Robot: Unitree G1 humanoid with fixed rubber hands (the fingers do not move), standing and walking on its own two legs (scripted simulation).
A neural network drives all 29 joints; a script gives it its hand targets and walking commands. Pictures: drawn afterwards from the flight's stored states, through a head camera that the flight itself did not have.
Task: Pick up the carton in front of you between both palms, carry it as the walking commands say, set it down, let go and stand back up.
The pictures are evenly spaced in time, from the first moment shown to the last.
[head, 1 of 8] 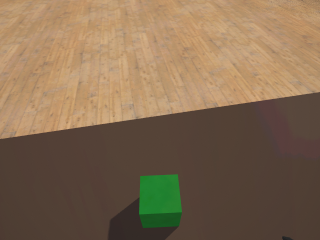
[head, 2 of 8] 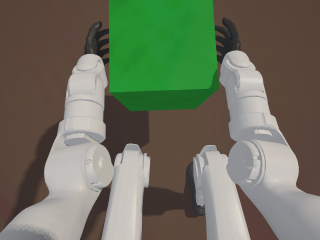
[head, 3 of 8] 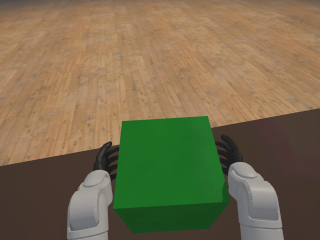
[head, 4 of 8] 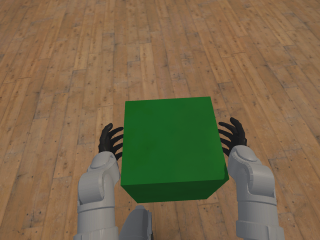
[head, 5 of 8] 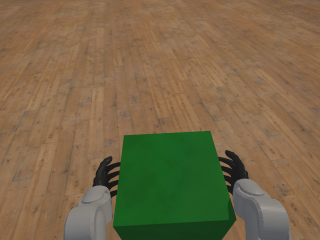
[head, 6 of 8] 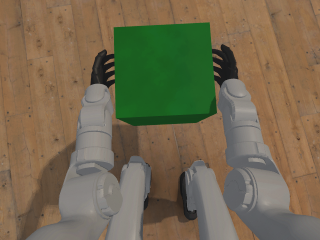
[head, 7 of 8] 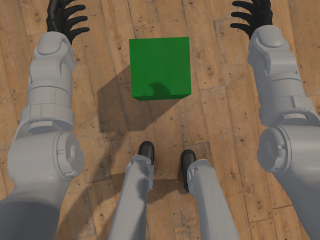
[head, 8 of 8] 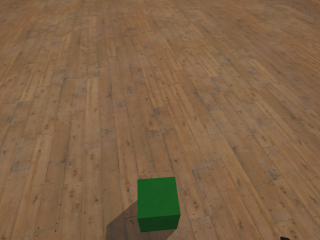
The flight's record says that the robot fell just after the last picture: no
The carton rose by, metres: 0.68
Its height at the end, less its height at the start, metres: -0.15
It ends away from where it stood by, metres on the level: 3.40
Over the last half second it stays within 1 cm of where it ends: yes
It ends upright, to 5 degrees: yes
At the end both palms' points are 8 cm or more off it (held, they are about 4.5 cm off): yes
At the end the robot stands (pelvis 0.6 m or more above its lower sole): yes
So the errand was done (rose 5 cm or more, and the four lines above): yes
